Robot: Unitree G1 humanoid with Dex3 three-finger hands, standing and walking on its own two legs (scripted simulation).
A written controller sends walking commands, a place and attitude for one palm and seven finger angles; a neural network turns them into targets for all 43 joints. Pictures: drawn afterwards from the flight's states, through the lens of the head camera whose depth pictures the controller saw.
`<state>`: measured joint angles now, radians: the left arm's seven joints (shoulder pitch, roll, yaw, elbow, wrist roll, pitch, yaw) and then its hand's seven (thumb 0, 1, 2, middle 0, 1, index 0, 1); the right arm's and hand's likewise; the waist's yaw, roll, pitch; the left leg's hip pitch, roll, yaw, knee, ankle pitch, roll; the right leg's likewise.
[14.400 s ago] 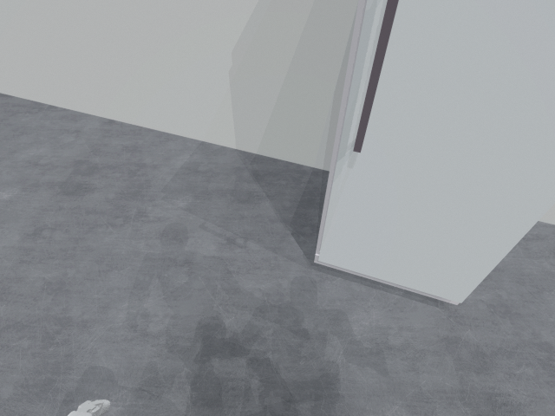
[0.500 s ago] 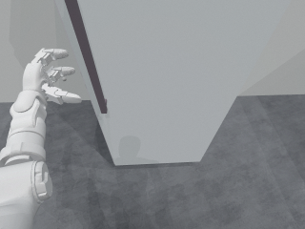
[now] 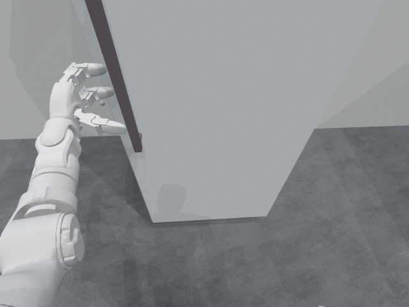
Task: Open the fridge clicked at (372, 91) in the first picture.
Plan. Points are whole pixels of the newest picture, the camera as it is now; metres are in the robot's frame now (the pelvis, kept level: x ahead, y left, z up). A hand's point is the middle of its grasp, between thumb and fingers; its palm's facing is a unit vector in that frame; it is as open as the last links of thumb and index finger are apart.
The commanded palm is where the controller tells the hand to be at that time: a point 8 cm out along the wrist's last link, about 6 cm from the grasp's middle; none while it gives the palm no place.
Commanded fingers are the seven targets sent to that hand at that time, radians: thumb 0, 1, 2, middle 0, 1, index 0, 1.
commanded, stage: feel for the door with the fingertips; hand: left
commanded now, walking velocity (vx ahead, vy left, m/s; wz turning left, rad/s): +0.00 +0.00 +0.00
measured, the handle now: (119, 76) +0.53 +0.17 +0.17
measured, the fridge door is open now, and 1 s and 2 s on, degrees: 0 0 0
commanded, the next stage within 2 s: slide the fingers in behind the handle in 0.36 s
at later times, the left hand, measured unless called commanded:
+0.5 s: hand (100, 97) +0.48 +0.20 +0.15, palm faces +0.05 -1.00 +0.00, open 13.9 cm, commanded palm +0.46 +0.24 +0.14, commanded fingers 0.00 -0.50 0.30 -0.30 -1.20 -0.30 -1.20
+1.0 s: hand (105, 101) +0.47 +0.19 +0.15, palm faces +0.04 -1.00 +0.01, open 14.0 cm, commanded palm +0.44 +0.23 +0.14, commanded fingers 0.00 -0.50 0.30 -0.30 -1.20 -0.30 -1.20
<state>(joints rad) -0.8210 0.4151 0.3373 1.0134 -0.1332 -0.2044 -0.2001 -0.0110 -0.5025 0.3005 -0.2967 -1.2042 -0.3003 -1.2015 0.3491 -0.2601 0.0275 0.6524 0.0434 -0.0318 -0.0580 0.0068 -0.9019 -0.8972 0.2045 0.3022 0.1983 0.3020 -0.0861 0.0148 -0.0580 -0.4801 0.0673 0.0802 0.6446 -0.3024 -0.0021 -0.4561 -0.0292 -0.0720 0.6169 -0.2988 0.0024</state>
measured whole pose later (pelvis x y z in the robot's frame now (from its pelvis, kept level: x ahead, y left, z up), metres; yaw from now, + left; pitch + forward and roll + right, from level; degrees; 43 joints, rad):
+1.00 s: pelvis +0.00 +0.00 +0.00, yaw +0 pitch +9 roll -1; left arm -0.84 0.41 0.32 1.02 -0.14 -0.22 -0.20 -0.01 -0.50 0.30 -0.30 -1.21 -0.30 -1.20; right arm 0.38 -0.27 0.01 0.66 0.04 -0.02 -0.05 0.01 -0.90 -0.90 0.20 0.30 0.20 0.30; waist -0.09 0.02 -0.07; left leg -0.52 0.07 0.07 0.67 -0.32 0.00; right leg -0.49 -0.03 -0.07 0.63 -0.31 0.01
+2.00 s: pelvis +0.00 -0.01 +0.00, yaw +1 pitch +9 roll +0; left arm -0.88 0.31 0.26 1.05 -0.12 -0.24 -0.07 -0.01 -0.50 0.30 -0.29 -1.21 -0.29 -1.20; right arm 0.36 -0.26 0.00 0.70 0.03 -0.03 -0.03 0.01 -0.90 -0.90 0.20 0.30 0.20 0.30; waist -0.09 0.03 -0.07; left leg -0.50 0.07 0.06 0.65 -0.30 -0.02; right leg -0.48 -0.02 -0.08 0.64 -0.31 -0.01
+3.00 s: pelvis +0.00 +0.00 +0.00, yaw +0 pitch +9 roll -1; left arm -0.87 0.31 0.25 1.03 -0.12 -0.23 -0.08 0.01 0.55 0.75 -0.41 -1.35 -0.41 -1.35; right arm 0.37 -0.26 0.01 0.69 0.03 -0.02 -0.04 0.01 -0.90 -0.90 0.20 0.30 0.20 0.30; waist -0.09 0.03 -0.07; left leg -0.50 0.06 0.07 0.66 -0.31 0.00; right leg -0.47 -0.03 -0.07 0.63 -0.31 0.00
